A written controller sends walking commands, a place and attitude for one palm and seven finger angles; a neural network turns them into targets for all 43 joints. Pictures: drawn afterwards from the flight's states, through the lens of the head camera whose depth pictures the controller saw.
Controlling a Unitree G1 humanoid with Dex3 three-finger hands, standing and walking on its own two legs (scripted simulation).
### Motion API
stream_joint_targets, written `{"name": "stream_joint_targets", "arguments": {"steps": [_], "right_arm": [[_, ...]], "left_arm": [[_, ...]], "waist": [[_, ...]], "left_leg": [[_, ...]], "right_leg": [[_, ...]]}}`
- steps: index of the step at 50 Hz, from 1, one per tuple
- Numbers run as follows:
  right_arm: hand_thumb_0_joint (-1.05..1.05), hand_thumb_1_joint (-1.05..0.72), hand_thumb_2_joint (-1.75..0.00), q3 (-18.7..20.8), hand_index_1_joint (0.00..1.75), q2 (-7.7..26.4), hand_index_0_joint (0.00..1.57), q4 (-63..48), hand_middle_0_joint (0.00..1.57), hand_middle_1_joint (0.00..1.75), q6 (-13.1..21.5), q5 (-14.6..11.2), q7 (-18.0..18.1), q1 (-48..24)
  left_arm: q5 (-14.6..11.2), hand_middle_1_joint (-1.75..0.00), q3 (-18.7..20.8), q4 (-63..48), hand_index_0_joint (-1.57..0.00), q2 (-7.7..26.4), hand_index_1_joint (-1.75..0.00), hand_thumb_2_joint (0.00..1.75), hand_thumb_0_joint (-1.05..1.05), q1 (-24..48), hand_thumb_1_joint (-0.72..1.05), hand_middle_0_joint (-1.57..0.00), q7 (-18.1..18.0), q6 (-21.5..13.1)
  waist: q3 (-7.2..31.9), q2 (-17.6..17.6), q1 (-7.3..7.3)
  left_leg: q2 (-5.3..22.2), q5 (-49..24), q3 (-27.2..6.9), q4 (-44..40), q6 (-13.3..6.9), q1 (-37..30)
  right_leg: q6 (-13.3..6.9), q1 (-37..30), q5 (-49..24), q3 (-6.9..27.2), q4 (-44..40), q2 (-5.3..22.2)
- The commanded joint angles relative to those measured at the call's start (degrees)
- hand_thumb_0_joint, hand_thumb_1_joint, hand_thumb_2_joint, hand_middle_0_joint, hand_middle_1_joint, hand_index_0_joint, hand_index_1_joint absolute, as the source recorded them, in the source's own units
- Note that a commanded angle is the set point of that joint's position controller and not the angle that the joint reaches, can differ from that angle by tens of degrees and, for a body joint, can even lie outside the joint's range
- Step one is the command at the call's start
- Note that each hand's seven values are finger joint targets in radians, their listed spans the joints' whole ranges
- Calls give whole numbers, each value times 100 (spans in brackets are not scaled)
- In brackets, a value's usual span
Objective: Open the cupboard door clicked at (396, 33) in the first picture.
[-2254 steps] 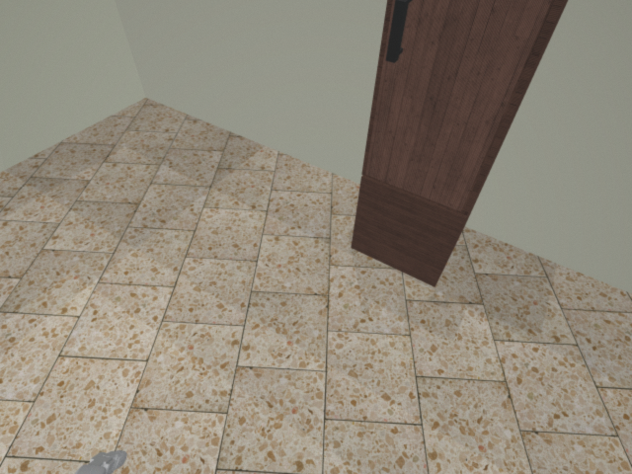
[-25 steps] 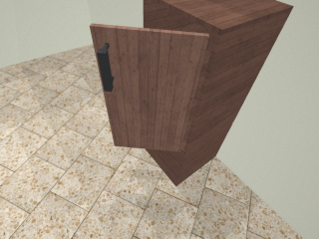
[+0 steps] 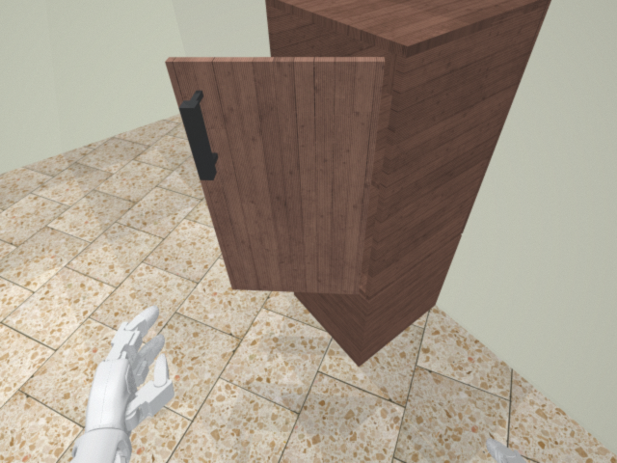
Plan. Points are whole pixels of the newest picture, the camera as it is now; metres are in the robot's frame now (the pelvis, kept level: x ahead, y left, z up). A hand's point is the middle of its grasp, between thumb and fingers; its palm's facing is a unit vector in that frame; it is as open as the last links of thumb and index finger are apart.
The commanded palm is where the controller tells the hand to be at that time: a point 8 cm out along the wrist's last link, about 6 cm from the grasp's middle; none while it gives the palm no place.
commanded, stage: raise the hand with hooked fingers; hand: left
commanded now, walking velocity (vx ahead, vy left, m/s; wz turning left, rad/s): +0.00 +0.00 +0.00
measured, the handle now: (203, 135) +0.59 +0.18 +0.15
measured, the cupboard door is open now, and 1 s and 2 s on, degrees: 49 49 49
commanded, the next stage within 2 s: move the hooked fingers beside the handle in 1.86 s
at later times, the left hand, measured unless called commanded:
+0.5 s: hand (169, 396) +0.20 +0.17 +0.04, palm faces -0.13 -0.99 -0.10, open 10.5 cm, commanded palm +0.18 +0.24 +0.05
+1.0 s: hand (85, 320) +0.25 +0.25 +0.13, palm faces +0.00 -1.00 -0.08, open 13.4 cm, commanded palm +0.23 +0.30 +0.12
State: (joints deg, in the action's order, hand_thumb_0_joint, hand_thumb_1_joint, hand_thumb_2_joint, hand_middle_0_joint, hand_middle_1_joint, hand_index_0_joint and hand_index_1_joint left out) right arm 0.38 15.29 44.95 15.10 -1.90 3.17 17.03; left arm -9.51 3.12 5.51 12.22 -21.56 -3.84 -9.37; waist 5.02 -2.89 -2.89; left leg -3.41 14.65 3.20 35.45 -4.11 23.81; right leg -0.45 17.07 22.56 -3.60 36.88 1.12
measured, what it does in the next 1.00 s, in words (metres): stands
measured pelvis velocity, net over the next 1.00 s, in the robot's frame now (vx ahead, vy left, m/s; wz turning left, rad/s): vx -0.01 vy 0.00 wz -0.01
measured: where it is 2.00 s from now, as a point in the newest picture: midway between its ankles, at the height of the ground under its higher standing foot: outside the picture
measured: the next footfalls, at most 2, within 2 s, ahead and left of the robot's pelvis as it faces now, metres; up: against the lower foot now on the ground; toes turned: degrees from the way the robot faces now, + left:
none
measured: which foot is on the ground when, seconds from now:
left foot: down 0.00-1.00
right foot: down 0.00-1.00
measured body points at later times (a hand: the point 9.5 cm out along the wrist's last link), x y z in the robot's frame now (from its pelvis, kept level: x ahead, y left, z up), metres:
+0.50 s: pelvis -0.03 -0.05 -0.03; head +0.00 -0.05 +0.42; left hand +0.20 +0.22 +0.05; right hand +0.17 -0.26 -0.11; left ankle +0.04 +0.07 -0.72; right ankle -0.04 -0.11 -0.72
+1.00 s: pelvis -0.01 +0.00 +0.00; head +0.00 +0.01 +0.45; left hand +0.25 +0.30 +0.13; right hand +0.17 -0.24 -0.05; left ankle +0.04 +0.07 -0.72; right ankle -0.04 -0.11 -0.72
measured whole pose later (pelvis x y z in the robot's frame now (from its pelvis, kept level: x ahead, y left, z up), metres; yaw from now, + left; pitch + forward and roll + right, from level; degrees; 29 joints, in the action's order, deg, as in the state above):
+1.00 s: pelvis -0.01 +0.00 +0.00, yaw +0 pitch +2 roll -2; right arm -2.1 15.2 33.6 14.9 -3.7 5.4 14.0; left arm -20.8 20.7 1.5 22.7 -6.5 22.0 -8.0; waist 3.0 -0.9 1.1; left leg -1.0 16.0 2.5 38.7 -4.1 25.2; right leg -0.9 16.4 21.3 -4.0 35.4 -1.4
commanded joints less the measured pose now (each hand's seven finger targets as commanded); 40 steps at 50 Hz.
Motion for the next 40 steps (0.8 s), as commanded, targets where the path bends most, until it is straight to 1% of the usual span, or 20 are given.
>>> {"name": "stream_joint_targets", "arguments": {"steps": [1, 3, 4, 6, 7, 10, 11, 12, 13, 16, 19, 21, 24, 26, 29, 30, 31, 34, 36, 40], "right_arm": [[0, -90, -90, 429, 30, 726, 20, -1348, 20, 30, 228, 46, -153, -778], [0, -90, -90, 469, 30, 838, 20, -1789, 20, 30, 145, 41, -248, -1036], [0, -90, -90, 478, 30, 808, 20, -2004, 20, 30, 100, 16, -253, -1092], [0, -90, -90, 447, 30, 719, 20, -2310, 20, 30, -52, 17, -250, -1154], [0, -90, -90, 415, 30, 642, 20, -2527, 20, 30, -121, 24, -232, -1201], [0, -90, -90, 369, 30, 427, 20, -2567, 20, 30, -211, 46, -129, -885], [0, -90, -90, 324, 30, 447, 20, -2472, 20, 30, -229, 86, -87, -700], [0, -90, -90, 314, 30, 434, 20, -2391, 20, 30, -214, 93, -32, -663], [0, -90, -90, 254, 30, 432, 20, -2274, 20, 30, -171, 83, 7, -620], [0, -90, -90, 119, 30, 643, 20, -2009, 20, 30, -8, -14, 120, -620], [0, -90, -90, 116, 30, 796, 20, -1887, 20, 30, 56, -125, 253, -614], [0, -90, -90, 105, 30, 845, 20, -1881, 20, 30, 29, -190, 314, -684], [0, -90, -90, 48, 30, 745, 20, -2064, 20, 30, -35, -159, 316, -843], [0, -90, -90, 5, 30, 648, 20, -2153, 20, 30, -45, -119, 293, -928], [0, -90, -90, 10, 30, 560, 20, -2143, 20, 30, 53, -114, 220, -766], [0, -90, -90, 32, 30, 574, 20, -2126, 20, 30, 98, -122, 188, -718], [0, -90, -90, 47, 30, 606, 20, -2142, 20, 30, 137, -115, 156, -702], [0, -90, -90, 130, 30, 732, 20, -2017, 20, 30, 217, -164, 133, -510], [0, -90, -90, 155, 30, 827, 20, -2031, 20, 30, 247, -199, 158, -488], [0, -90, -90, 156, 30, 836, 20, -2018, 20, 30, 316, -202, 273, -545]], "left_arm": [[-391, -50, 493, 871, -22, 9, -50, 77, 0, -1680, 60, -22, 1381, -1346], [-679, -53, 965, 692, -22, 535, -53, 75, 0, -1389, 55, -22, 2258, -1845], [-659, -54, 1380, 422, -23, 925, -54, 74, 0, -1313, 53, -23, 2422, -1900], [-622, -57, 1763, -523, -23, 1435, -57, 72, 0, -1026, 48, -23, 2401, -1745], [-685, -58, 1644, -1261, -23, 1351, -58, 71, 0, -755, 46, -23, 2318, -1692], [-856, -63, 1630, -2638, -24, 1174, -63, 68, 0, -7, 39, -24, 1859, -1857], [-878, -64, 1546, -3023, -24, 1198, -64, 67, 0, 534, 36, -24, 1758, -2013], [-848, -66, 1453, -3092, -24, 1142, -66, 66, 0, 658, 34, -24, 1706, -2164], [-848, -68, 1138, -2880, -24, 897, -68, 65, 0, 832, 32, -24, 1732, -2295], [-961, -72, 680, -2211, -25, 880, -72, 62, 0, 1381, 25, -25, 2240, -2453], [-972, -76, 881, -1261, -25, 1394, -76, 59, 0, 1448, 18, -25, 2873, -1841], [-1013, -80, 1436, -640, -25, 1896, -80, 57, 0, 1383, 13, -25, 3101, -1164], [-1229, -84, 2158, -698, -26, 2240, -84, 54, 0, 1270, 6, -26, 3092, -464], [-1528, -87, 2704, -847, -26, 2345, -87, 52, 0, 1155, 1, -26, 2893, -350], [-1664, -92, 2723, -1231, -27, 2003, -92, 49, 0, 1051, -6, -27, 2602, -639], [-1620, -93, 2555, -1295, -27, 1835, -93, 48, 0, 1033, -8, -27, 2560, -740], [-1555, -94, 2420, -1316, -27, 1775, -94, 47, 0, 1086, -10, -27, 2581, -778], [-1318, -99, 1955, -1018, -28, 1579, -99, 44, 0, 1098, -17, -28, 2720, -732], [-1302, -102, 1855, -833, -28, 1638, -102, 42, 0, 1269, -22, -28, 2879, -522], [-1286, -108, 2277, -1473, -29, 2274, -108, 38, 0, 2065, -31, -29, 2837, -401]], "waist": [[-485, 2190, 605], [-89, 1313, 607], [289, 688, 749], [851, -413, 918], [1134, -705, 856], [1428, -839, 504], [1258, -530, 252], [1114, -600, 159], [717, -434, -65], [27, -229, -344], [169, 259, -253], [362, 277, 9], [991, 362, 406], [1276, 477, 644], [1201, 473, 615], [1070, 323, 571], [974, 434, 566], [697, 330, 358], [488, 372, 344], [977, -138, 408]], "left_leg": [[318, -37, -513, 418, 438, 717], [179, -166, -326, 839, 500, 900], [133, -234, -212, 955, 444, 885], [139, -410, -114, 989, 376, 673], [175, -429, -97, 976, 340, 483], [323, -625, -248, 1149, 225, 87], [369, -545, -385, 1242, 199, 164], [387, -411, -423, 1301, 180, 218], [407, -211, -481, 1381, 172, 337], [446, 377, -622, 1571, 152, 738], [413, 547, -588, 1535, 115, 939], [391, 432, -573, 1447, 123, 982], [374, -62, -616, 1145, 164, 719], [384, -419, -663, 1035, 226, 582], [383, -719, -582, 776, 247, 298], [382, -783, -555, 698, 242, 162], [389, -868, -549, 689, 226, 80], [390, -816, -488, 539, 169, -162], [392, -717, -502, 451, 148, -226], [419, -772, -561, 58, 126, -909]], "right_leg": [[-147, 1755, -214, -85, 60, -191], [-209, 1581, -679, 128, 416, -66], [-212, 1427, -806, 234, 538, -38], [-223, 1214, -994, 340, 709, -63], [-205, 1183, -985, 330, 726, -96], [-121, 1308, -1252, 400, 618, -174], [-80, 1484, -1234, 439, 607, -226], [-75, 1662, -1046, 533, 520, -222], [-41, 1951, -832, 549, 441, -219], [49, 2287, -28, 821, 161, -186], [224, 1938, 423, 1237, -309, -35], [320, 1532, 290, 1442, -434, 97], [370, 652, -573, 1347, -405, 266], [458, 177, -1407, 1296, -280, 286], [477, 167, -2279, 986, -193, 175], [439, 322, -2323, 860, -174, 100], [449, 394, -2466, 852, -146, 61], [428, 819, -2212, 648, -230, -33], [369, 929, -1779, 612, -339, -108], [61, 743, -1286, 210, -408, -255]]}}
